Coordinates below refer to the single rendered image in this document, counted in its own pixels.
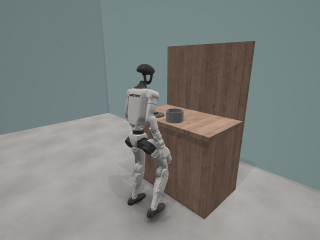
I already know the lid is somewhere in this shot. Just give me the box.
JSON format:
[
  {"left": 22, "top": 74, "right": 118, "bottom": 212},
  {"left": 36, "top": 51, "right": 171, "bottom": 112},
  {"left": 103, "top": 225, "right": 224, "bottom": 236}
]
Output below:
[{"left": 153, "top": 112, "right": 165, "bottom": 118}]

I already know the right robot upper arm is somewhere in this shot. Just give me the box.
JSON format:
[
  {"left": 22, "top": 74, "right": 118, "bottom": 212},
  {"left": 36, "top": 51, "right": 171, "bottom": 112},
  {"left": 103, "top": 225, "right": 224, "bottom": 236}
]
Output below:
[{"left": 145, "top": 89, "right": 160, "bottom": 125}]

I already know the right robot forearm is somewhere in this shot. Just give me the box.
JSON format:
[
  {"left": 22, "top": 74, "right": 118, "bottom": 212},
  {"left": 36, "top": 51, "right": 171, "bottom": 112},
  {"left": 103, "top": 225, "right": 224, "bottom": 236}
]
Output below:
[{"left": 149, "top": 116, "right": 165, "bottom": 149}]

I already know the robot right hand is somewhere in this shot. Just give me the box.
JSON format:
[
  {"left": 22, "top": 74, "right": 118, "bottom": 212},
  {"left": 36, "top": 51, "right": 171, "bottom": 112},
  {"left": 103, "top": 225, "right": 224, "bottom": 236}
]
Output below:
[{"left": 159, "top": 146, "right": 172, "bottom": 168}]

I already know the pot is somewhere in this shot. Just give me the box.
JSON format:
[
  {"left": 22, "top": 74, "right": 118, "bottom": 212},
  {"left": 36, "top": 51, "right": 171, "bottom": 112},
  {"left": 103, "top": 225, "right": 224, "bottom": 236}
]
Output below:
[{"left": 166, "top": 108, "right": 184, "bottom": 124}]

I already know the humanoid robot torso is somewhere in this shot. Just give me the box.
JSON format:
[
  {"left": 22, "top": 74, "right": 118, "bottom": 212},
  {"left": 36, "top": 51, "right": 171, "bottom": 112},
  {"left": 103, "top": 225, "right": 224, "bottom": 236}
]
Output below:
[{"left": 127, "top": 86, "right": 150, "bottom": 149}]

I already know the left robot upper arm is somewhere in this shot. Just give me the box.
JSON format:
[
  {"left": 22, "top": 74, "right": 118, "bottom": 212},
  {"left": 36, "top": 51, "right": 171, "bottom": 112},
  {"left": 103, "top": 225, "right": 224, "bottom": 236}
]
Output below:
[{"left": 124, "top": 89, "right": 132, "bottom": 117}]

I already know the table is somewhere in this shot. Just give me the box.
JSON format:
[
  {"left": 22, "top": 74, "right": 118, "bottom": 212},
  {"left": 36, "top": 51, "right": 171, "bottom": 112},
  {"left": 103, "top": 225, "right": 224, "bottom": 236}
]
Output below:
[{"left": 135, "top": 41, "right": 256, "bottom": 220}]

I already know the robot right foot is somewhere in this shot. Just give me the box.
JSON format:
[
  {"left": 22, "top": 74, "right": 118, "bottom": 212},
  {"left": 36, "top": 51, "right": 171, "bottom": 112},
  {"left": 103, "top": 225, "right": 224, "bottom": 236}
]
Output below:
[{"left": 147, "top": 202, "right": 166, "bottom": 218}]

